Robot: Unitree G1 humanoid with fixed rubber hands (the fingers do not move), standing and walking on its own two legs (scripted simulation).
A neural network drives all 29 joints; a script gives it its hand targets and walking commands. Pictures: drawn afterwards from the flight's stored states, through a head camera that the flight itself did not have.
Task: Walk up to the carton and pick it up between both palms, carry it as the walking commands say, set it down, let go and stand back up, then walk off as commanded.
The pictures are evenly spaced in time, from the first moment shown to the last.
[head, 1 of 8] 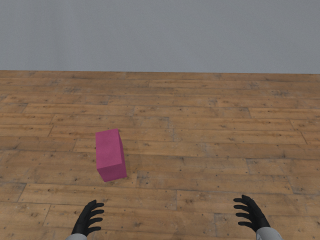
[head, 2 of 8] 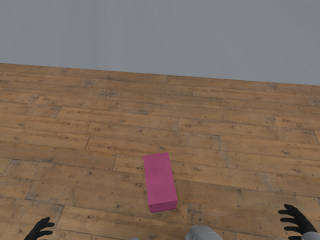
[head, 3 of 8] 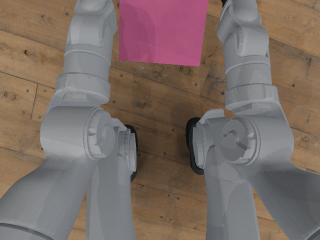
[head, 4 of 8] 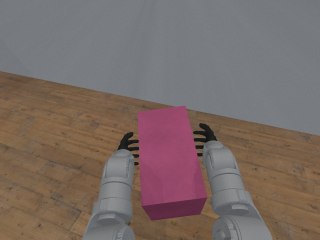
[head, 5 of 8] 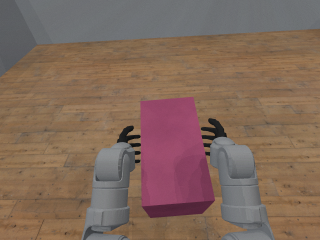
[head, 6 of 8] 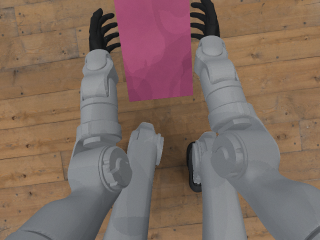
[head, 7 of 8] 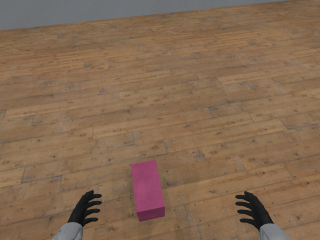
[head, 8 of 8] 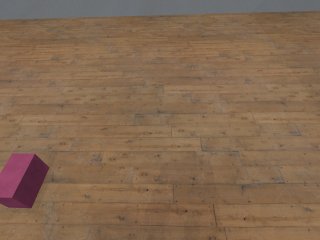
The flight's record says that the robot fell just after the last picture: no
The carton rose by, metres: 0.70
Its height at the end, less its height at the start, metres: +0.00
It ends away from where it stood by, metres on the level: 2.01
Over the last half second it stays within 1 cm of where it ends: yes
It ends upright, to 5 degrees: yes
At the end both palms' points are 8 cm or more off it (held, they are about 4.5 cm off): yes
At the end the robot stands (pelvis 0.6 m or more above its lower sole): yes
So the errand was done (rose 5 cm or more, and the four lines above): yes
